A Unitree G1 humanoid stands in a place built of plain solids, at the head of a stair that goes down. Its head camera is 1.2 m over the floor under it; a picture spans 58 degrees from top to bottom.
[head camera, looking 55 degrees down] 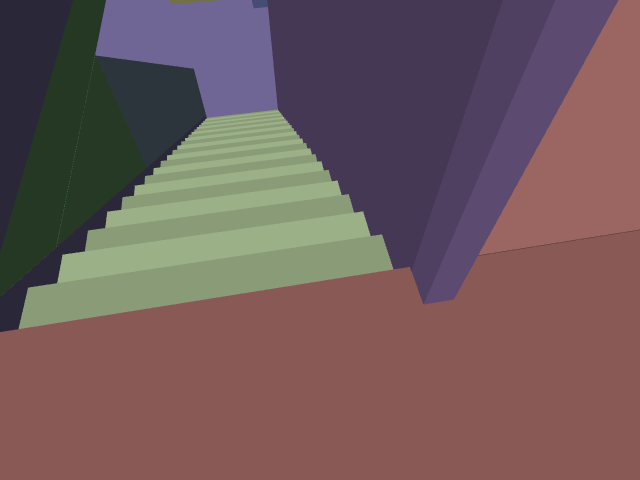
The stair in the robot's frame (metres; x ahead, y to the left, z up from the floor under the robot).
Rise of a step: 0.17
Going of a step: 0.26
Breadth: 1.32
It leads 10 degrees to the left of straight ahead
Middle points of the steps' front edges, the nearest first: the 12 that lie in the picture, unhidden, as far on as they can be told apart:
0.62 0.36 0.00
0.87 0.40 -0.17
1.13 0.45 -0.35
1.39 0.50 -0.52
1.64 0.54 -0.70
1.90 0.59 -0.87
2.15 0.64 -1.04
2.41 0.68 -1.22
2.67 0.73 -1.39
2.92 0.78 -1.57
3.18 0.82 -1.74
3.43 0.87 -1.92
